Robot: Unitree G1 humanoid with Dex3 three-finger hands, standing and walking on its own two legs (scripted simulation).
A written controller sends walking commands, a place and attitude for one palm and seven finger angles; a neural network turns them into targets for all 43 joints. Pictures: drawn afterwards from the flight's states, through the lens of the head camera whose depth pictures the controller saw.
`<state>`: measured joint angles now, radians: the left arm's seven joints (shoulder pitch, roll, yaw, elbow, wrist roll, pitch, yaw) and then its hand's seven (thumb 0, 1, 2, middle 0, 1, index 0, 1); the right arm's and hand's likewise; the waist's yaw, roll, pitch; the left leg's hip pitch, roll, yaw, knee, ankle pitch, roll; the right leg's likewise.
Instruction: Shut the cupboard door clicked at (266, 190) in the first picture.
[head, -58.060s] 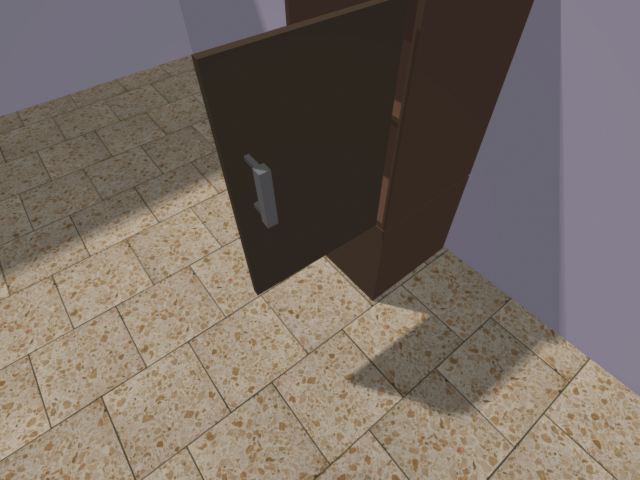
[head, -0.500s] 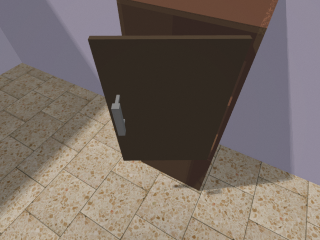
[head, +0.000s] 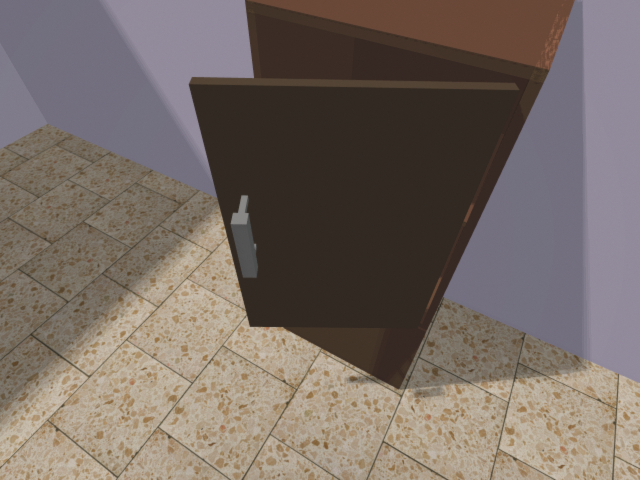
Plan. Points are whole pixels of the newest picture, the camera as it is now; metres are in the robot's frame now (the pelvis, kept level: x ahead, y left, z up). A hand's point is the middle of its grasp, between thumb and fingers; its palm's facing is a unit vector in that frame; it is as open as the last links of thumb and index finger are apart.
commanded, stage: raise the hand and make a fist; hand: left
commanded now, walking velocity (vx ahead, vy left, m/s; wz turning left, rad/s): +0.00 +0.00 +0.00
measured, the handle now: (247, 237) +0.46 +0.15 +0.01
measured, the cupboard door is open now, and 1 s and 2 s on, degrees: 29 29 29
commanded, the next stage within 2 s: bring the fist close to the handle in 1.90 s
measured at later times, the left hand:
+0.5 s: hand out of the picture +0.11 +0.18 -0.05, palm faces +0.14 -0.99 -0.06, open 5.7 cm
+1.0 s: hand (163, 453) +0.16 +0.20 -0.03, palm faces +0.05 -1.00 -0.03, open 3.5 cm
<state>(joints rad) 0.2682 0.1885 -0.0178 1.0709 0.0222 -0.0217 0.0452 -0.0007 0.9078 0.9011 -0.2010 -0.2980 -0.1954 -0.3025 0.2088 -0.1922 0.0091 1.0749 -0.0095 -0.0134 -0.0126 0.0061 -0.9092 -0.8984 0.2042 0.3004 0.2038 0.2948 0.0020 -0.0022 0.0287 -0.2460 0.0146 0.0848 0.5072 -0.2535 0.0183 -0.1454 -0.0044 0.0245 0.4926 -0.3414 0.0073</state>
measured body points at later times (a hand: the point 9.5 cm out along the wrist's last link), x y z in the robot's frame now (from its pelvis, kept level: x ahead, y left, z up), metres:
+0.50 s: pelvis -0.07 -0.03 -0.11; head -0.02 -0.03 +0.34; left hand +0.09 +0.23 -0.05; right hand +0.18 -0.24 -0.16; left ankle +0.01 +0.10 -0.74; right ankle -0.04 -0.12 -0.74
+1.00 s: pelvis -0.04 +0.00 -0.08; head +0.01 +0.01 +0.36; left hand +0.15 +0.25 -0.02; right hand +0.14 -0.24 -0.16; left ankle +0.01 +0.11 -0.74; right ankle -0.04 -0.12 -0.74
